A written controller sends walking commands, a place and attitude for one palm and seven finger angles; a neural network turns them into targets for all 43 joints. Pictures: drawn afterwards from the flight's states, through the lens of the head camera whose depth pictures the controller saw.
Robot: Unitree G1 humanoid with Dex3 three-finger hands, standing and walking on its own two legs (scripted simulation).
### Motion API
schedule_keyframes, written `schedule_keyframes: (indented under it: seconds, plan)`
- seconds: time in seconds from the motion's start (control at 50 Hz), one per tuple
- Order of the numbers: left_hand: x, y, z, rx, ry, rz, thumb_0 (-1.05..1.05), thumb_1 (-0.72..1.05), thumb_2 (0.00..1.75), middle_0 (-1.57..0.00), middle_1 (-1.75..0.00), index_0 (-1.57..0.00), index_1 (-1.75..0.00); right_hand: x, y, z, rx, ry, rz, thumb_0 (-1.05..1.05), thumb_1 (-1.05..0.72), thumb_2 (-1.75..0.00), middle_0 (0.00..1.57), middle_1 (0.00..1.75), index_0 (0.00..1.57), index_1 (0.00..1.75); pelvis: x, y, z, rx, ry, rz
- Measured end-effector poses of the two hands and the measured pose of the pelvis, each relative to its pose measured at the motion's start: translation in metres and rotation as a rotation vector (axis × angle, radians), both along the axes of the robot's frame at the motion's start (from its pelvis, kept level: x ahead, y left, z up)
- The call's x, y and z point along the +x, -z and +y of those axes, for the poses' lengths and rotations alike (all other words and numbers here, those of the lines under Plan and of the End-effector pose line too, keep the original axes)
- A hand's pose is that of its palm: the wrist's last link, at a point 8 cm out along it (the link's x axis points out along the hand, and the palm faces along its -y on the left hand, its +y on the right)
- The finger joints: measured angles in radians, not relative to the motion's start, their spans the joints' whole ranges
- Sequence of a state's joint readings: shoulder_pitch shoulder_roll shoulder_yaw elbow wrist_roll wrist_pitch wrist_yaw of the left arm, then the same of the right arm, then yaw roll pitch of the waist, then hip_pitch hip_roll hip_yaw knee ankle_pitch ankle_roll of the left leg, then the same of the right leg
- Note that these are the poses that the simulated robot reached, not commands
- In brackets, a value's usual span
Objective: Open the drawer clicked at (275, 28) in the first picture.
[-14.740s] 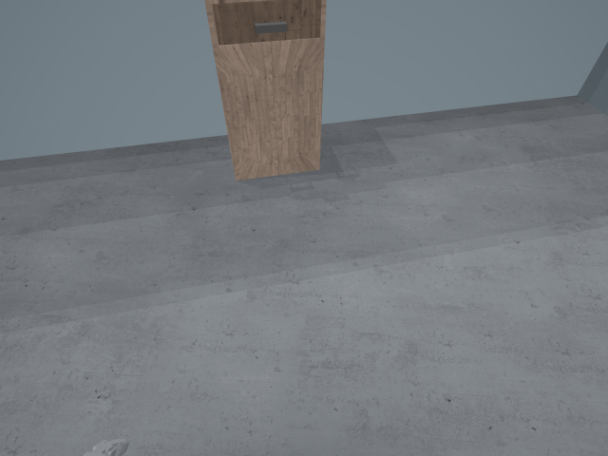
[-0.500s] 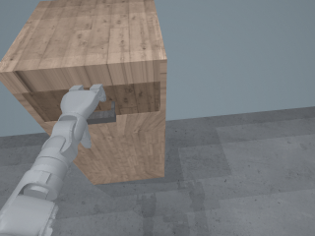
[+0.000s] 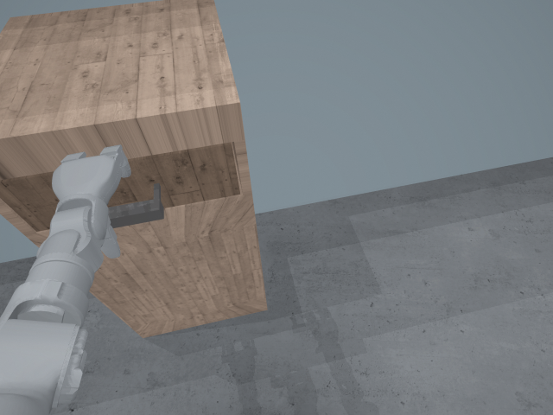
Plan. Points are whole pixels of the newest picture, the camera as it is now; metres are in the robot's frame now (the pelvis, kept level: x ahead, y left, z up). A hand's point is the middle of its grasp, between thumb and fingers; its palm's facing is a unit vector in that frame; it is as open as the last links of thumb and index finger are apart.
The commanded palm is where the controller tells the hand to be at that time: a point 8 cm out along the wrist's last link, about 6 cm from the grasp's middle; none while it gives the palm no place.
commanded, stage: move the hooked fingers above the handle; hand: left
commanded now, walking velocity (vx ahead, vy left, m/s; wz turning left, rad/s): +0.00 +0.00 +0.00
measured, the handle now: (128, 204) +0.48 +0.27 +0.00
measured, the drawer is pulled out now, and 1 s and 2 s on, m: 0.00 0.00 0.00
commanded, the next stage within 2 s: none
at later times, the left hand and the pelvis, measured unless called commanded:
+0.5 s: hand (113, 193) +0.44 +0.26 +0.07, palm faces +0.05 -0.02 -1.00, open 13.5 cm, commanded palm +0.41 +0.28 +0.12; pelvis +0.01 +0.02 +0.00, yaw +1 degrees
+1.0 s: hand (121, 195) +0.45 +0.25 +0.06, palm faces +0.09 -0.04 -1.00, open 13.7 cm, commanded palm +0.42 +0.28 +0.12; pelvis +0.01 +0.02 -0.01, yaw +2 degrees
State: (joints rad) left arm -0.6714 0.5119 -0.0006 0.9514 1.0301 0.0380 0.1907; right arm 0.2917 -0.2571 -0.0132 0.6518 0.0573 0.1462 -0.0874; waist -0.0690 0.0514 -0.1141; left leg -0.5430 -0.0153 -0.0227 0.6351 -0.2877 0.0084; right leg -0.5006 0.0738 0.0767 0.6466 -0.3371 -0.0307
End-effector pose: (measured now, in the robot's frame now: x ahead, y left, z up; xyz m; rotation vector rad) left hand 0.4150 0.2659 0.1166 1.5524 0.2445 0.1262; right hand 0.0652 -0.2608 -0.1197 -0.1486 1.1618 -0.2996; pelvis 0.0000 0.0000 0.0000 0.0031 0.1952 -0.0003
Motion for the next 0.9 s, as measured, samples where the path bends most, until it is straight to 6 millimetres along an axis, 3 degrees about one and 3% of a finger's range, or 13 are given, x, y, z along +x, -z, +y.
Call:
schedule_keyframes:
  seconds: [0.06,0.12,0.2,0.28,0.38,0.48,0.6,0.72,0.8,0.9]
  plan:
    - [-0.010,0.005,0.019,0.011,-0.009,0.019,0.00,-0.49,0.30,-0.33,-1.21,-0.33,-1.22,0.000,-0.002,-0.008,-0.026,-0.013,0.011,0.01,-0.91,-0.90,0.21,0.30,0.20,0.30,0.002,0.001,0.000,-0.004,-0.010,0.009]
    - [-0.018,0.010,0.026,0.014,0.026,0.021,0.00,-0.49,0.30,-0.32,-1.20,-0.32,-1.21,0.002,-0.002,-0.013,-0.047,-0.040,0.035,0.01,-0.91,-0.90,0.21,0.30,0.20,0.30,0.004,0.002,0.002,-0.010,-0.031,0.014]
    - [-0.019,0.013,0.014,-0.013,0.114,-0.029,-0.01,-0.49,0.30,-0.32,-1.20,-0.32,-1.20,0.009,-0.001,-0.014,-0.066,-0.072,0.058,0.01,-0.91,-0.90,0.20,0.30,0.20,0.30,0.007,0.004,0.006,-0.016,-0.055,0.017]
    - [-0.006,0.007,-0.006,-0.038,0.181,-0.124,-0.01,-0.49,0.30,-0.32,-1.20,-0.32,-1.20,0.020,-0.001,-0.006,-0.059,-0.080,0.040,0.01,-0.91,-0.90,0.20,0.30,0.20,0.30,0.009,0.006,0.011,-0.019,-0.057,0.024]
    - [0.003,0.000,-0.011,-0.035,0.140,-0.177,-0.01,-0.49,0.30,-0.43,-1.28,-0.34,-1.22,0.032,0.004,0.013,-0.001,-0.081,0.002,0.01,-0.91,-0.90,0.20,0.30,0.20,0.30,0.012,0.006,0.017,-0.016,-0.037,0.025]
    - [0.005,-0.005,-0.014,-0.002,0.095,-0.134,0.00,-0.49,0.30,-0.43,-1.27,-0.35,-1.26,0.038,0.008,0.034,0.062,-0.082,-0.021,0.01,-0.91,-0.90,0.20,0.30,0.20,0.30,0.012,0.003,0.020,-0.010,-0.019,0.010]
    - [0.000,-0.006,0.007,-0.005,0.012,-0.051,0.00,-0.49,0.30,-0.37,-1.23,-0.35,-1.25,0.037,0.004,0.042,0.078,-0.068,-0.040,0.01,-0.91,-0.90,0.21,0.30,0.20,0.30,0.011,0.000,0.019,-0.005,-0.009,-0.008]
    - [-0.012,0.005,0.030,0.009,0.017,0.014,0.00,-0.49,0.30,-0.33,-1.21,-0.33,-1.22,0.028,-0.001,0.027,0.019,-0.082,-0.008,0.01,-0.91,-0.90,0.21,0.30,0.20,0.30,0.010,0.000,0.018,-0.011,-0.032,-0.007]
    - [-0.013,0.010,0.014,-0.006,0.126,-0.013,-0.01,-0.49,0.30,-0.33,-1.20,-0.33,-1.21,0.023,-0.002,0.014,-0.029,-0.100,0.030,0.01,-0.91,-0.90,0.21,0.30,0.20,0.30,0.009,0.003,0.020,-0.018,-0.055,-0.001]
    - [0.000,0.004,-0.014,-0.037,0.207,-0.119,-0.01,-0.49,0.30,-0.34,-1.21,-0.33,-1.20,0.020,0.000,0.007,-0.045,-0.093,0.044,0.01,-0.91,-0.90,0.20,0.30,0.20,0.30,0.009,0.006,0.021,-0.019,-0.055,0.014]
